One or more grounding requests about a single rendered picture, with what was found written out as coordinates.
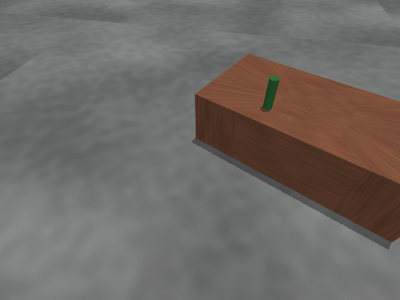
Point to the can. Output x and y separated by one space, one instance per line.
271 92

